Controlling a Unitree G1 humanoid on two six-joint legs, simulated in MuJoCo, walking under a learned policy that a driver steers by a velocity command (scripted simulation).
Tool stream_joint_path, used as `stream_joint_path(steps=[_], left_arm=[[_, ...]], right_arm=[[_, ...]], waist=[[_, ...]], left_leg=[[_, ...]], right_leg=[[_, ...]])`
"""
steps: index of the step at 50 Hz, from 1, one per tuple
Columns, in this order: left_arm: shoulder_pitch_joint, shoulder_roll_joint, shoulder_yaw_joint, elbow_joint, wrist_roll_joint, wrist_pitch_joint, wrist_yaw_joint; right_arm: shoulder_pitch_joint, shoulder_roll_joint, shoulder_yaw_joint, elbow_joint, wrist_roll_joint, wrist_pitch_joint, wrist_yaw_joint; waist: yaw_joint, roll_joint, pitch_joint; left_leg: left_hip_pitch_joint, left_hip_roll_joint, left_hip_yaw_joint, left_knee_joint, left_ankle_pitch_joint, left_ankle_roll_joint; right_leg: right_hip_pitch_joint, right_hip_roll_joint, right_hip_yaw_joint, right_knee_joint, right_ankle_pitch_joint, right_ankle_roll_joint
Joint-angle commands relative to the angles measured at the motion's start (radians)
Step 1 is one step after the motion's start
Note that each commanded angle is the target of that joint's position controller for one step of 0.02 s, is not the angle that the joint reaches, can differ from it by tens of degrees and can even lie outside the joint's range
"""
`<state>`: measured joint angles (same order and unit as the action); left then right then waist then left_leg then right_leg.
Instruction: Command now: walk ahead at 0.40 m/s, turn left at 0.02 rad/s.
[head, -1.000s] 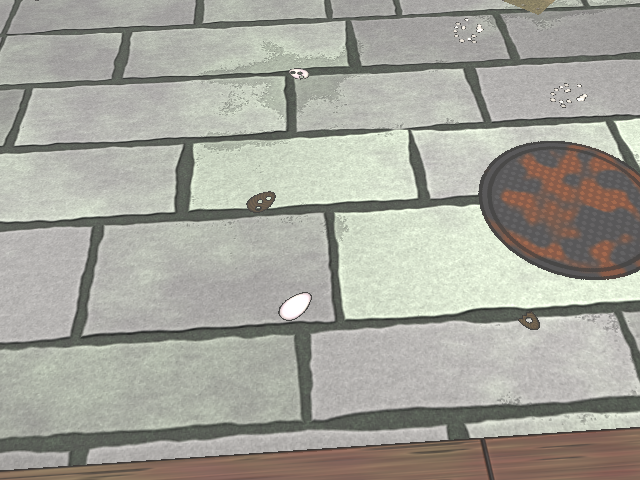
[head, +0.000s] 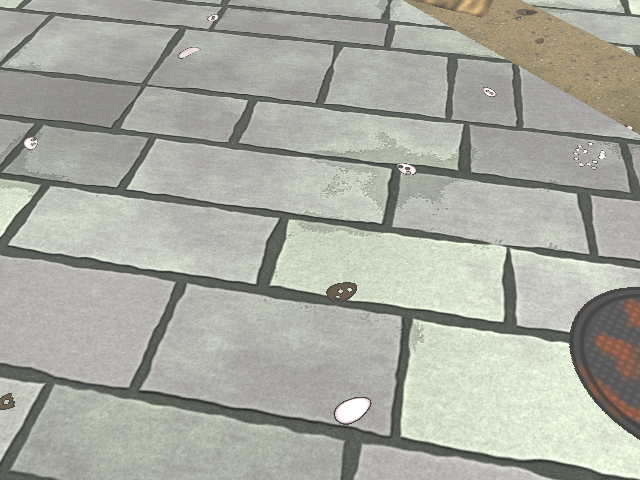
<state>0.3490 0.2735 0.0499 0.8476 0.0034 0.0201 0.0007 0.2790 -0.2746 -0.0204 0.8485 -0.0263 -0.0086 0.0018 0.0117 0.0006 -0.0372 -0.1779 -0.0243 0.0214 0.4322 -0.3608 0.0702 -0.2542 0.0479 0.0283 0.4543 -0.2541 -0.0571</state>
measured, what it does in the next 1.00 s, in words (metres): walks ahead: right foot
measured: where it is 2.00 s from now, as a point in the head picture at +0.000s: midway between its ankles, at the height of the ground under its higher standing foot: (378, 352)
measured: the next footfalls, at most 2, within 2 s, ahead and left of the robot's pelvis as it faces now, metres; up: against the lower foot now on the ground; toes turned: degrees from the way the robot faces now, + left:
right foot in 0.42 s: +0.25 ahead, -0.09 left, +0.00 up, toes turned -3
left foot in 1.02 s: +0.69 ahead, +0.11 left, -0.16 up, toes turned -15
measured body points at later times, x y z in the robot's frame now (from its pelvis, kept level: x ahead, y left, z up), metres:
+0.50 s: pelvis +0.19 -0.02 -0.02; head +0.21 -0.03 +0.43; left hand +0.34 +0.23 -0.13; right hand +0.16 -0.28 -0.16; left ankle +0.03 +0.09 -0.66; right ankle +0.21 -0.09 -0.74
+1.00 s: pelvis +0.50 +0.01 -0.09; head +0.52 +0.02 +0.36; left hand +0.46 +0.30 -0.22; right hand +0.71 -0.26 -0.15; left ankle +0.67 +0.10 -0.83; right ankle +0.22 -0.09 -0.73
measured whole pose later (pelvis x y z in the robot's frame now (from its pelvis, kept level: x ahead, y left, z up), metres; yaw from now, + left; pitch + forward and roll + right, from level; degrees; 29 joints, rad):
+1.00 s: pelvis +0.50 +0.01 -0.09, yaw -15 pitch +1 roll -4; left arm 0.55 0.27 0.05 0.91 0.05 -0.06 0.05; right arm -0.05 -0.26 -0.05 0.75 -0.03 -0.06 0.04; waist 0.16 0.05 0.00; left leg -0.43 0.08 -0.06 0.34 0.45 0.00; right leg 0.03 0.11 0.18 0.81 -0.81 -0.06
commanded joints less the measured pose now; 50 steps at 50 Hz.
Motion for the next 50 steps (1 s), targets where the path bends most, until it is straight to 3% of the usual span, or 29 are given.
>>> stream_joint_path(steps=[1,2,3,5,9,13,15,16,17,18,19,20,21,22,23,24,26,27,29,32,33,34,36,37,41,44,47,49,50], left_arm=[[-0.212,-0.013,-0.011,-0.162,-0.003,-0.031,-0.003],[-0.246,0.066,0.004,-0.177,0.016,-0.038,-0.005],[-0.207,0.089,0.011,-0.161,0.011,-0.045,-0.016],[-0.132,0.116,0.022,-0.114,0.025,-0.052,-0.033],[-0.225,0.073,0.013,-0.137,0.033,-0.037,-0.052],[-0.336,0.027,-0.007,-0.176,0.030,-0.031,-0.061],[-0.358,0.041,-0.007,-0.191,0.026,-0.030,-0.054],[-0.282,0.070,0.008,-0.156,0.039,-0.032,-0.052],[-0.249,0.094,0.015,-0.150,0.040,-0.038,-0.046],[-0.272,0.078,0.007,-0.162,0.035,-0.044,-0.042],[-0.228,0.069,0.007,-0.144,0.038,-0.048,-0.038],[-0.099,0.077,0.015,-0.102,0.032,-0.055,-0.033],[0.045,0.105,0.023,-0.076,0.037,-0.067,-0.022],[0.170,0.208,0.041,-0.062,0.056,-0.077,-0.015],[0.179,0.239,0.050,-0.057,0.027,-0.072,-0.016],[0.109,0.187,0.045,-0.058,0.000,-0.066,-0.015],[-0.002,0.104,0.021,-0.065,0.008,-0.080,-0.036],[0.000,0.092,0.016,-0.055,0.000,-0.085,-0.034],[0.022,0.078,0.010,-0.042,-0.001,-0.097,-0.025],[0.084,0.134,0.027,-0.007,-0.012,-0.095,0.000],[0.111,0.148,0.032,0.004,0.005,-0.098,0.001],[0.132,0.137,0.028,0.006,0.003,-0.097,0.004],[0.215,0.131,0.026,0.047,0.000,-0.119,0.012],[0.181,0.143,0.029,0.049,0.000,-0.125,0.017],[0.163,0.112,0.015,0.041,0.011,-0.121,0.026],[0.185,0.106,0.014,0.034,0.041,-0.105,0.029],[0.192,0.121,0.020,0.021,0.052,-0.088,0.046],[0.190,0.114,0.019,0.039,0.058,-0.075,0.058],[0.203,0.121,0.026,0.055,0.043,-0.065,0.063]], right_arm=[[0.220,-0.199,-0.039,0.007,-0.002,-0.022,-0.018],[0.198,-0.204,-0.049,0.021,-0.009,-0.022,-0.021],[0.121,-0.170,-0.042,0.002,-0.001,-0.032,-0.017],[0.089,-0.132,-0.034,-0.006,0.011,-0.055,-0.008],[0.180,-0.082,-0.022,0.042,0.022,-0.076,-0.005],[0.204,-0.099,-0.028,0.067,0.013,-0.082,0.005],[0.211,-0.109,-0.031,0.075,0.013,-0.081,0.005],[0.210,-0.116,-0.034,0.072,-0.004,-0.088,0.001],[0.173,-0.116,-0.033,0.062,-0.003,-0.090,-0.004],[0.160,-0.106,-0.028,0.051,0.010,-0.085,-0.002],[0.180,-0.123,-0.031,0.061,0.005,-0.081,-0.004],[0.180,-0.131,-0.032,0.072,0.001,-0.071,-0.009],[0.184,-0.120,-0.031,0.082,0.008,-0.056,-0.020],[0.240,-0.019,-0.012,0.044,0.001,-0.054,-0.023],[0.330,-0.011,-0.019,0.060,0.022,-0.061,-0.012],[0.208,-0.129,-0.047,0.054,0.008,-0.061,-0.013],[0.093,-0.114,-0.055,0.027,0.013,-0.060,0.005],[0.091,-0.100,-0.056,0.027,0.003,-0.044,0.006],[0.064,-0.073,-0.055,0.027,-0.005,-0.019,0.014],[-0.057,-0.032,-0.042,-0.013,-0.025,-0.009,0.034],[-0.062,-0.036,-0.044,-0.002,-0.024,-0.009,0.041],[-0.102,-0.051,-0.048,-0.009,-0.024,-0.009,0.041],[-0.269,-0.102,-0.071,-0.074,-0.010,-0.022,0.032],[-0.310,-0.095,-0.065,-0.091,-0.013,-0.025,0.032],[-0.337,-0.065,-0.060,-0.106,-0.020,-0.028,0.052],[-0.417,-0.055,-0.049,-0.153,-0.011,-0.029,0.055],[-0.391,-0.052,-0.044,-0.150,0.003,-0.050,0.052],[-0.204,-0.078,-0.058,-0.082,0.005,-0.065,0.031],[-0.048,-0.100,-0.071,-0.024,-0.004,-0.073,0.014]], waist=[[-0.127,0.222,0.118],[-0.105,0.114,0.196],[-0.047,0.089,0.207],[-0.014,0.103,0.140],[-0.039,0.073,0.155],[-0.060,0.132,0.157],[-0.064,0.132,0.150],[-0.046,0.145,0.094],[-0.014,0.109,0.088],[-0.024,0.073,0.093],[-0.013,0.096,0.090],[0.044,0.101,0.052],[0.119,0.075,-0.016],[0.098,-0.137,-0.175],[0.050,-0.257,-0.216],[0.053,-0.079,-0.050],[0.002,-0.043,0.077],[-0.018,-0.061,0.098],[-0.029,-0.057,0.114],[-0.021,-0.035,0.117],[-0.010,-0.045,0.098],[0.005,-0.037,0.080],[0.048,-0.062,0.132],[0.042,-0.062,0.162],[0.054,-0.067,0.119],[0.101,-0.080,0.147],[0.121,-0.053,0.151],[0.058,-0.013,0.097],[-0.015,0.045,0.045]], left_leg=[[0.296,0.391,-0.585,-0.342,-0.435,0.107],[0.165,0.429,-0.640,-0.369,-0.480,0.169],[0.139,0.372,-0.573,-0.360,-0.415,0.159],[0.168,0.271,-0.408,-0.371,-0.219,0.119],[0.168,0.210,-0.247,-0.369,0.118,0.112],[0.062,0.163,-0.121,-0.336,0.419,0.101],[0.077,0.169,-0.098,-0.306,0.533,0.102],[0.125,0.232,-0.098,-0.259,0.657,0.116],[0.183,0.230,-0.080,-0.192,0.721,0.107],[0.158,0.177,-0.050,-0.162,0.773,0.099],[0.150,0.185,-0.061,-0.077,0.949,0.099],[0.150,0.178,-0.054,0.087,1.048,0.090],[0.065,0.168,-0.046,0.322,0.873,0.070],[-0.110,0.091,-0.008,0.667,0.215,0.048],[-0.417,-0.084,-0.057,0.898,-0.195,0.019],[-0.515,0.000,-0.128,0.913,-0.100,0.024],[-0.438,0.083,-0.103,0.789,0.016,0.014],[-0.394,0.108,-0.097,0.717,0.020,-0.001],[-0.360,0.113,-0.073,0.623,0.064,-0.029],[-0.405,0.105,-0.015,0.501,0.174,-0.077],[-0.426,0.105,-0.003,0.527,0.286,-0.069],[-0.453,0.103,-0.003,0.521,0.333,-0.071],[-0.654,0.122,-0.068,0.415,0.388,-0.079],[-0.615,0.113,-0.064,0.306,0.473,-0.089],[-0.453,0.099,-0.072,0.232,0.729,-0.068],[-0.428,0.096,-0.068,0.163,0.744,-0.046],[-0.317,0.102,-0.093,-0.023,0.758,-0.064],[-0.172,0.132,-0.105,-0.169,0.843,-0.069],[-0.013,0.131,-0.080,-0.264,0.931,-0.080]], right_leg=[[-0.601,0.032,-0.032,0.337,-0.254,-0.015],[-0.625,-0.029,0.056,0.414,-0.150,-0.026],[-0.600,-0.058,0.076,0.437,-0.068,-0.019],[-0.533,-0.073,0.036,0.458,0.017,0.012],[-0.517,-0.093,-0.022,0.427,0.140,0.044],[-0.315,-0.057,-0.101,0.278,0.227,0.051],[-0.241,-0.040,-0.115,0.212,0.194,0.033],[-0.211,-0.054,-0.099,0.398,0.310,0.000],[-0.254,-0.074,-0.058,0.384,0.247,-0.020],[-0.186,-0.018,-0.131,0.248,0.065,-0.024],[-0.077,0.025,-0.165,0.225,0.002,-0.033],[0.045,0.050,-0.157,0.162,-0.016,-0.049],[0.224,-0.037,-0.029,-0.014,-0.049,-0.087],[0.450,-0.353,0.314,-0.007,-0.011,-0.136],[0.578,-0.480,0.732,-0.122,0.128,-0.284],[0.449,-0.434,0.575,-0.140,0.183,-0.283],[0.223,-0.336,0.340,-0.184,0.359,-0.251],[0.162,-0.299,0.288,-0.209,0.346,-0.237],[0.123,-0.251,0.245,-0.261,0.326,-0.223],[0.141,-0.223,0.179,-0.274,0.495,-0.224],[0.166,-0.220,0.163,-0.238,0.504,-0.227],[0.188,-0.212,0.167,-0.221,0.494,-0.216],[0.315,-0.222,0.252,-0.245,0.319,-0.194],[0.239,-0.188,0.232,-0.253,0.228,-0.185],[0.114,-0.165,0.248,-0.099,0.121,-0.172],[0.093,-0.153,0.277,0.031,0.074,-0.155],[0.153,-0.115,0.295,0.166,0.058,-0.114],[0.235,-0.061,0.281,0.432,0.150,-0.110],[0.212,-0.018,0.247,0.667,0.159,-0.097]])
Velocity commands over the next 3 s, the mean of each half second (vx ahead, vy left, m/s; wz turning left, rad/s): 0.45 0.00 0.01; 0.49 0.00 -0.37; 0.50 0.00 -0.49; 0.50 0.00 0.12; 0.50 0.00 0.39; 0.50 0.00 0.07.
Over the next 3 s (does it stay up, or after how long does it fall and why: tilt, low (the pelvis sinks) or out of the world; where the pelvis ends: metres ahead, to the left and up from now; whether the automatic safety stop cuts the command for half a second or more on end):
stays up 1.49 -0.29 -0.15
